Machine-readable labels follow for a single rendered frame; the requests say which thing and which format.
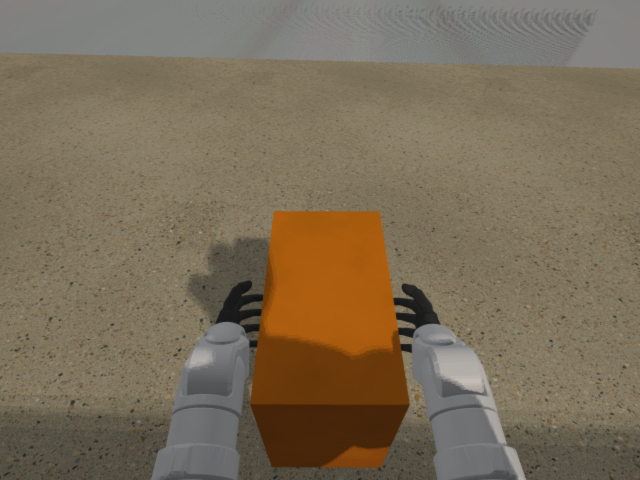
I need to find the carton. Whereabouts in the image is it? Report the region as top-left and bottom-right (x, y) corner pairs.
(250, 211), (410, 468)

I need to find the robot right forearm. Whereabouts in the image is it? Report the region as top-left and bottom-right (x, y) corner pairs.
(412, 324), (526, 480)

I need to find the robot left forearm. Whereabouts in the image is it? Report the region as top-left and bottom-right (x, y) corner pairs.
(151, 322), (249, 480)

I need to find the robot right hand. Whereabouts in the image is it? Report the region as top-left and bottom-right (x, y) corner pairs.
(393, 284), (441, 353)

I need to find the robot left hand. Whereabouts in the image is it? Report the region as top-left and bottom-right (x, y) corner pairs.
(215, 280), (263, 348)

